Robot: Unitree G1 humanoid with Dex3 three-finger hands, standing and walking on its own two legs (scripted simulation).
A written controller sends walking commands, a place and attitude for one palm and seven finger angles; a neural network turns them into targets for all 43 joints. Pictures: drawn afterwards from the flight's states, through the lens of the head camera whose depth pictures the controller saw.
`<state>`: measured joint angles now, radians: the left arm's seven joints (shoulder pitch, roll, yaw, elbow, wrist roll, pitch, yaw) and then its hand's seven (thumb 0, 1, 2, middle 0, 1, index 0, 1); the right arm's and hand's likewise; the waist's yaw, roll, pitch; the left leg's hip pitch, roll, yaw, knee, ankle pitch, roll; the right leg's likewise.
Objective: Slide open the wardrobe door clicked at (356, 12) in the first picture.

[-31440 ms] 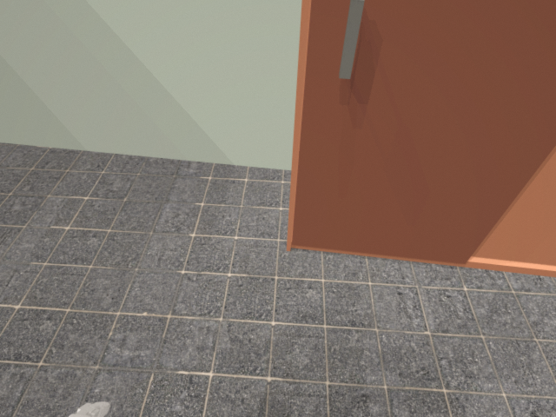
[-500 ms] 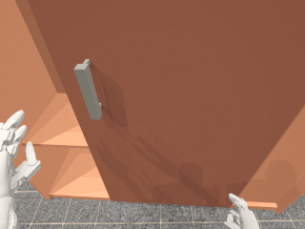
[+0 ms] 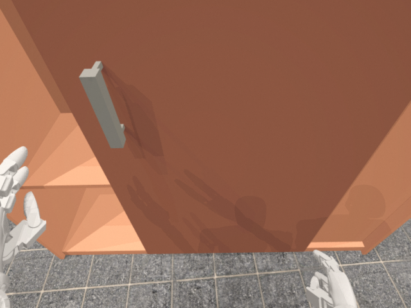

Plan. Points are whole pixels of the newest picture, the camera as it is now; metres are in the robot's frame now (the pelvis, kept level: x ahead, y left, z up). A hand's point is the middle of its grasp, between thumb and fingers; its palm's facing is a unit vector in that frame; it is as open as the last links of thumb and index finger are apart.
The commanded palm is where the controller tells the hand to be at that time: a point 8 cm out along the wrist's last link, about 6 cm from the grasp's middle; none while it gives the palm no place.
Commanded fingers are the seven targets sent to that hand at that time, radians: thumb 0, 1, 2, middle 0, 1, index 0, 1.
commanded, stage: step back with the hand held close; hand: left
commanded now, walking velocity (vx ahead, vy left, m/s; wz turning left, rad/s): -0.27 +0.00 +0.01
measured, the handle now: (108, 106) +0.45 +0.24 +0.17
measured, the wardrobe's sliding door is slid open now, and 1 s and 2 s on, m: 0.42 0.42 0.42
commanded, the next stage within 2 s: stop stepping back and stand still in 0.80 s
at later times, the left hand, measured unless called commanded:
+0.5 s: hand out of the picture +0.11 +0.30 +0.16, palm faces +0.51 -0.77 -0.38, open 7.4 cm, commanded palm +0.05 +0.33 +0.18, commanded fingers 0.00 0.90 0.90 -0.20 -0.30 -0.20 -0.30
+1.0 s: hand out of the picture +0.06 +0.32 +0.16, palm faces +0.39 -0.83 -0.39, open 7.4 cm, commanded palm -0.03 +0.36 +0.18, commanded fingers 0.00 0.90 0.90 -0.20 -0.30 -0.20 -0.30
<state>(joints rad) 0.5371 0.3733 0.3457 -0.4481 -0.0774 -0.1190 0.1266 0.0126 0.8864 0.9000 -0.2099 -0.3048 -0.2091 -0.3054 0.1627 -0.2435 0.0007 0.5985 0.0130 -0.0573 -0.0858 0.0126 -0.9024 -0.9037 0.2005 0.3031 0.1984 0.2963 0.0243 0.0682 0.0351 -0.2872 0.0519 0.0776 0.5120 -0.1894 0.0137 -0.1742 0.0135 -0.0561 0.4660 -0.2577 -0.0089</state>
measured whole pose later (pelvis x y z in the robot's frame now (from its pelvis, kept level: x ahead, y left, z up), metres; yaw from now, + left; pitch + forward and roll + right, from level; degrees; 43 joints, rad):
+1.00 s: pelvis -0.18 +0.06 -0.01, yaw -2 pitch +0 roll +0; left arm 0.39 0.43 0.38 -0.45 -0.06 -0.15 0.15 0.01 0.89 0.90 -0.21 -0.30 -0.21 -0.31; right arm 0.11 -0.19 0.01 0.60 0.00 -0.09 -0.08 0.01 -0.90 -0.90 0.20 0.30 0.20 0.30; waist 0.02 -0.05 0.04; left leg -0.35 -0.02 0.08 0.53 -0.20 0.05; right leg -0.29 0.02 0.08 0.67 -0.43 0.01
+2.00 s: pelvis -0.20 +0.12 +0.00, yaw +0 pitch +1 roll -1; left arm 0.53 0.39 0.37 -0.50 -0.05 -0.13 0.16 0.02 0.88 0.90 -0.21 -0.31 -0.21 -0.31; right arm 0.17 -0.21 0.01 0.60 0.00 -0.12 -0.09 0.01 -0.90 -0.90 0.20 0.30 0.20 0.30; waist 0.01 -0.03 0.06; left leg -0.19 0.04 0.06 0.53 -0.34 0.00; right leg -0.26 0.00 -0.08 0.50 -0.25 -0.02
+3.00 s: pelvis -0.23 +0.16 +0.00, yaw +0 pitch +1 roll -1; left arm 0.38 0.40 0.28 -0.20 0.00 -0.15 0.11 0.01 0.89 0.90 -0.21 -0.30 -0.20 -0.30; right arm 0.16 -0.24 0.00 0.70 -0.01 -0.13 -0.02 0.01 -0.90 -0.90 0.20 0.30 0.20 0.30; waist 0.03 0.02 0.01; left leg -0.25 -0.02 0.06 0.56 -0.32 0.06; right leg -0.30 -0.05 -0.07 0.50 -0.21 0.03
